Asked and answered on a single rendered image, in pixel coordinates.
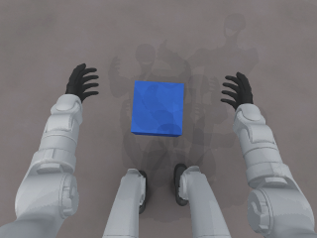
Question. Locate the left robot upper arm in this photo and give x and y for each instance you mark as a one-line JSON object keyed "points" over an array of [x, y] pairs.
{"points": [[44, 201]]}

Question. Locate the robot right thigh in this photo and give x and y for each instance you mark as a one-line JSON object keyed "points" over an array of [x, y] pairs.
{"points": [[207, 220]]}

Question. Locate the robot left foot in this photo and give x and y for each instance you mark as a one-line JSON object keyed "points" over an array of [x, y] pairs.
{"points": [[143, 206]]}

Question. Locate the carton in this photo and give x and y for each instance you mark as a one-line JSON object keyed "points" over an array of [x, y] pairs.
{"points": [[157, 108]]}

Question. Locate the right robot hand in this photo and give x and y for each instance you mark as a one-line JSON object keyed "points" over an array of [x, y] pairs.
{"points": [[243, 89]]}

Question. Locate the left robot forearm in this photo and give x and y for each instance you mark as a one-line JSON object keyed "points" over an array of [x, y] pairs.
{"points": [[56, 152]]}

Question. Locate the right robot forearm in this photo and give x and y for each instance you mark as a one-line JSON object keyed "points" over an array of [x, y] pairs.
{"points": [[265, 167]]}

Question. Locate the right robot upper arm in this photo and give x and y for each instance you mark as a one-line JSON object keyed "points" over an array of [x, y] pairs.
{"points": [[280, 213]]}

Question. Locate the left robot hand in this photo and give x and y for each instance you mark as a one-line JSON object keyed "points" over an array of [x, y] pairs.
{"points": [[76, 81]]}

